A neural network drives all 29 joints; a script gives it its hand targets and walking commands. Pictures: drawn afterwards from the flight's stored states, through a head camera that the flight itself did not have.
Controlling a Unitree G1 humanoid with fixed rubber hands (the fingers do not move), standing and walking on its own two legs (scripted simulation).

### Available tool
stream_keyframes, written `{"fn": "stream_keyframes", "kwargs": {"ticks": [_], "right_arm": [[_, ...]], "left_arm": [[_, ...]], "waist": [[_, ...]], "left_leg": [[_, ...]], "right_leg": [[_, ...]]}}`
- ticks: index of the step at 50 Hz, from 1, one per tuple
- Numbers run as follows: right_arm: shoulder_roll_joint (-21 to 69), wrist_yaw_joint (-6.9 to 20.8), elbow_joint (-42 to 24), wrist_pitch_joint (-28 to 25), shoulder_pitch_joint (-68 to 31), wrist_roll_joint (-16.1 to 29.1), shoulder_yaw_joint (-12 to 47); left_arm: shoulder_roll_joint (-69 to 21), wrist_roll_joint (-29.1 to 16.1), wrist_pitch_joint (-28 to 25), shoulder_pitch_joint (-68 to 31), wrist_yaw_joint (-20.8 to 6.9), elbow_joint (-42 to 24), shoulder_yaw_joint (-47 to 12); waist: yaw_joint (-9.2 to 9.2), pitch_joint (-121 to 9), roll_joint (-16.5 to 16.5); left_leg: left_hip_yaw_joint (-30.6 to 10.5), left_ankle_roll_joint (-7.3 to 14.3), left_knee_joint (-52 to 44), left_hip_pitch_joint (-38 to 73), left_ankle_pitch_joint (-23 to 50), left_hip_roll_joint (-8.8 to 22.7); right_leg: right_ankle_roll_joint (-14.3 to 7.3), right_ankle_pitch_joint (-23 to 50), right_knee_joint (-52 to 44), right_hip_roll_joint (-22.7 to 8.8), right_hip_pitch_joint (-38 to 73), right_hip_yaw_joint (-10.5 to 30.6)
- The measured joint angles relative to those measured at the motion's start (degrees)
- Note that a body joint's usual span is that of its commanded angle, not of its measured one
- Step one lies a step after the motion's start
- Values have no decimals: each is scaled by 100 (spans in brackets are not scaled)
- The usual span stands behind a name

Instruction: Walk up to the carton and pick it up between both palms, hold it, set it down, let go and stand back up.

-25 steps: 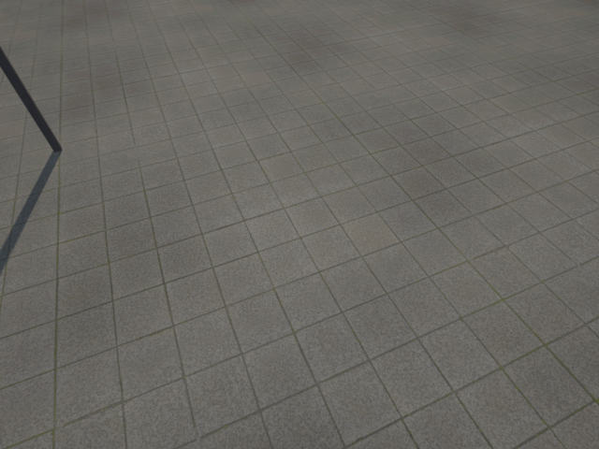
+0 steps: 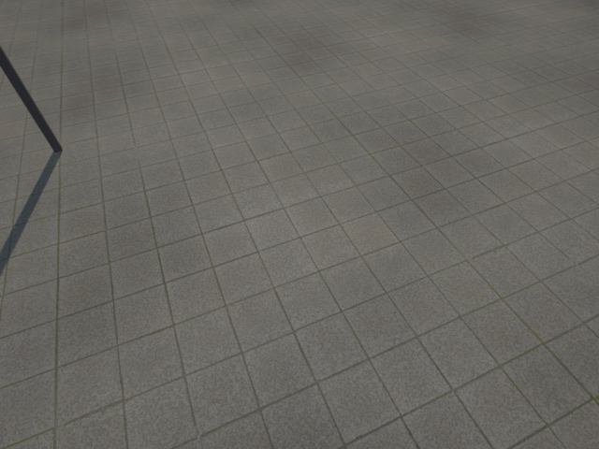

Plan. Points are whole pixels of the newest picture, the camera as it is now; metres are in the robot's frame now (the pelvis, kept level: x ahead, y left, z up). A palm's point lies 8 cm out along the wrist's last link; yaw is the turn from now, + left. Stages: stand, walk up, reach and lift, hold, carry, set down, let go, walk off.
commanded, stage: stand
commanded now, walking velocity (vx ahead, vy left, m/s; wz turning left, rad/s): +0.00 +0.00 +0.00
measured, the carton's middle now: out of the picture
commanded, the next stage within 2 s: none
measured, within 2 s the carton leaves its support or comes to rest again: neither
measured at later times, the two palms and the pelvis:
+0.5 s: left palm out of the picture -0.03 +0.20 -0.15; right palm out of the picture -0.03 -0.21 -0.15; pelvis +0.00 +0.00 +0.00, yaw +0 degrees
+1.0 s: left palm out of the picture -0.03 +0.20 -0.15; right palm out of the picture -0.02 -0.21 -0.15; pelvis +0.00 +0.00 +0.00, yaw +0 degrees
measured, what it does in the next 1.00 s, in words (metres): stands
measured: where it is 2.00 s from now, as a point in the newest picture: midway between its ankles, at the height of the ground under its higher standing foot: outside the picture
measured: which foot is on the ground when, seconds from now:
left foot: down 0.00-1.00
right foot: down 0.00-1.00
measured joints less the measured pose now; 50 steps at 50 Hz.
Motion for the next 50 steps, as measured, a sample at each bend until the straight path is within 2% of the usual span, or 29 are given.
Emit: {"fn": "stream_keyframes", "kwargs": {"ticks": [16, 50], "right_arm": [[29, 3, 150, 1, 29, -2, 46], [-44, 6, 15, -37, 42, 1, 86]], "left_arm": [[-38, -4, -5, 59, 11, 111, -50], [5, -13, -59, 85, -2, 0, -96]], "waist": [[-6, -28, 2], [18, -21, 26]], "left_leg": [[-3, -2, -1, -44, 17, 1], [-1, -15, 31, -88, -17, 7]], "right_leg": [[0, 16, -2, 1, -41, -3], [-4, -24, 38, 6, -93, 1]]}}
